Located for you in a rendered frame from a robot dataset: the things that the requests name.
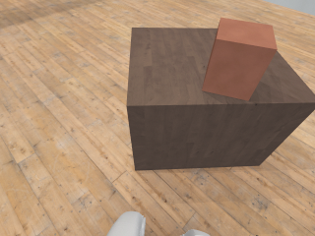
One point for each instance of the carton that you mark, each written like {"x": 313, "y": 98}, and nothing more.
{"x": 241, "y": 54}

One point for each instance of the pedestal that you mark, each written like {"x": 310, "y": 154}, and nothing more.
{"x": 174, "y": 124}

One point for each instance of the robot left thigh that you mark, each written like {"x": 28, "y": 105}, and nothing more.
{"x": 130, "y": 223}

